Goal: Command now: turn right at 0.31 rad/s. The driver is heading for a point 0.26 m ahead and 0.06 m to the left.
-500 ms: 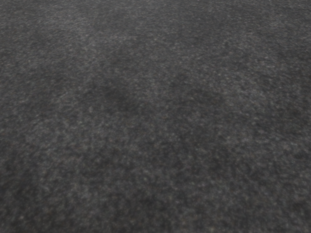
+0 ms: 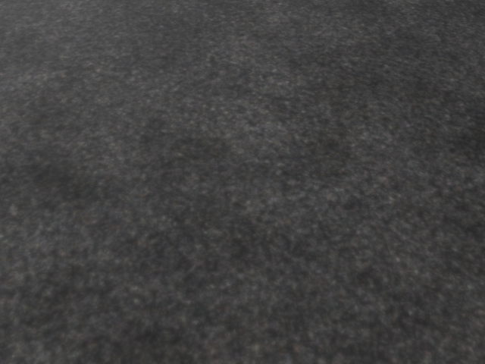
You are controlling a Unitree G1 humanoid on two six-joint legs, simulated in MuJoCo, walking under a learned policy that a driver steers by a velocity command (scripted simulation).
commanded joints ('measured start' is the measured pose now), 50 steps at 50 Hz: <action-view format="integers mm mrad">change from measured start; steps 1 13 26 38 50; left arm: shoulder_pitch -46 -44 -114 -89 -133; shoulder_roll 48 98 154 96 75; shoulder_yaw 5 20 51 30 11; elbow -89 -60 -27 -2 -3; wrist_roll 2 32 0 23 15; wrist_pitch -23 -46 -48 -49 -66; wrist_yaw -4 2 17 24 11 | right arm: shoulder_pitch -16 4 -2 -38 -21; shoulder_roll -174 -143 -102 -203 -142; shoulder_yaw -41 -9 -39 -34 0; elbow -53 -46 -139 -167 -110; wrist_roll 13 17 38 29 -6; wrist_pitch -13 -8 52 14 -1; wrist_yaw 5 29 43 -20 11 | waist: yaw -6 18 -6 29 -11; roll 186 -59 -114 89 184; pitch -99 -86 -121 -127 -43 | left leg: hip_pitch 86 -105 -114 147 55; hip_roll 229 32 -14 153 104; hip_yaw -179 -120 -69 -445 -455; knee -86 124 278 -99 -91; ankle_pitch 392 162 -112 510 396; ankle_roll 188 -69 -52 195 189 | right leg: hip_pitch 98 411 313 -148 147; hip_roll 19 -126 -293 20 -8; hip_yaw -62 32 -80 28 -10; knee -204 -434 -419 324 -210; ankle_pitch -13 534 507 112 4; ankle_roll -35 -182 -241 4 -12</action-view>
